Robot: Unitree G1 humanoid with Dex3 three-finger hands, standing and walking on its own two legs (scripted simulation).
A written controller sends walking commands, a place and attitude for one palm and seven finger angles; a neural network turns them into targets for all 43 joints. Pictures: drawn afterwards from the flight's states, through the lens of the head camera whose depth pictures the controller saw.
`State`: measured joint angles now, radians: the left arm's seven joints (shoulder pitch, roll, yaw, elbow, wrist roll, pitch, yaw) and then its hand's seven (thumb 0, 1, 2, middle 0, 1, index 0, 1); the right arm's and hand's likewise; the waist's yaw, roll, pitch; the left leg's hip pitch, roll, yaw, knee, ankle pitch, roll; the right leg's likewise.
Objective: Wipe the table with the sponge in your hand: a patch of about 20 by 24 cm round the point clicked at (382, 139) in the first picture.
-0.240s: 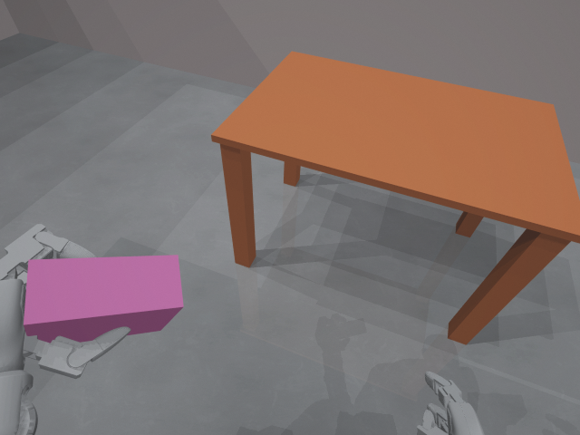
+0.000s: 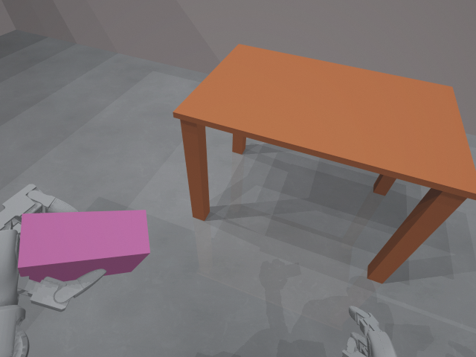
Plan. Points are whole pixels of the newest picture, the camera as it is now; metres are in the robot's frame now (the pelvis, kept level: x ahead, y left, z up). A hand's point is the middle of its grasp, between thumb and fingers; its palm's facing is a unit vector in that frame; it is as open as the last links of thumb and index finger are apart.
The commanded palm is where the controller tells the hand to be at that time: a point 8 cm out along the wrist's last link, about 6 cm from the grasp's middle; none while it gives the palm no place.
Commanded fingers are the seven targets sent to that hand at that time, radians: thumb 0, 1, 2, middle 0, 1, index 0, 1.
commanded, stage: stand and wait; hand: left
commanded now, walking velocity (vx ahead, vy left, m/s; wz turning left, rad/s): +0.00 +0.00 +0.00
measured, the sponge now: (104, 246) +0.23 +0.20 +0.13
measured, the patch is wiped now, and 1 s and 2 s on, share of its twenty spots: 0.00 0.00 0.00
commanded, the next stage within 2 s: look at it before walking up in 0.02 s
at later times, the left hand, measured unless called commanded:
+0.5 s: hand (49, 250) +0.20 +0.25 +0.16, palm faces +0.44 -0.81 -0.39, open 10.1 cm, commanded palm +0.14 +0.29 +0.18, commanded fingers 0.00 0.10 1.30 -1.20 -1.60 -1.20 -1.60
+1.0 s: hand (33, 255) +0.19 +0.26 +0.16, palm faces +0.65 -0.57 -0.50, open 10.1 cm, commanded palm +0.13 +0.28 +0.18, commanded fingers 0.00 0.10 1.30 -1.20 -1.60 -1.20 -1.60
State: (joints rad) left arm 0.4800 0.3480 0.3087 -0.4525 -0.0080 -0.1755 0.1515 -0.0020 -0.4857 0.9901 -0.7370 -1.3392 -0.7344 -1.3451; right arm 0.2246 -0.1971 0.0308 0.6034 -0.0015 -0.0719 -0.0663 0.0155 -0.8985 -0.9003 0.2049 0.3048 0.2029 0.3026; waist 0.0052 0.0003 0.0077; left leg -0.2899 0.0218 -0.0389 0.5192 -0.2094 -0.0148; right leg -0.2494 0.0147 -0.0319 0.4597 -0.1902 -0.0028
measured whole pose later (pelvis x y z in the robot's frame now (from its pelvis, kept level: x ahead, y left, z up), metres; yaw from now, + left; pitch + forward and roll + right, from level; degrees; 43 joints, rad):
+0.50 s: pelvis +0.01 +0.00 -0.01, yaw +5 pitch -1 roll -1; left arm 0.48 0.37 0.32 -0.52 -0.01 -0.16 0.16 0.00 -0.48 0.99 -0.74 -1.34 -0.74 -1.35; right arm 0.27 -0.22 0.01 0.61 -0.01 -0.06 -0.07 0.02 -0.90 -0.90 0.20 0.30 0.20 0.30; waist -0.04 -0.02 0.00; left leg -0.36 0.01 -0.02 0.65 -0.30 0.01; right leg -0.30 -0.05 -0.11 0.63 -0.30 0.00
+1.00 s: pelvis +0.09 -0.04 +0.00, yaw +24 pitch +0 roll +4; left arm 0.50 0.36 0.34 -0.46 0.00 -0.19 0.14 0.00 -0.49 0.99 -0.74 -1.34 -0.74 -1.35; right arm 0.21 -0.23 -0.02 0.63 -0.01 -0.04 -0.07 0.02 -0.90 -0.90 0.20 0.30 0.20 0.30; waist 0.01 -0.02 0.06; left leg -0.56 0.06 0.09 1.08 -0.37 -0.04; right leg -0.15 -0.09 -0.20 0.49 -0.36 -0.05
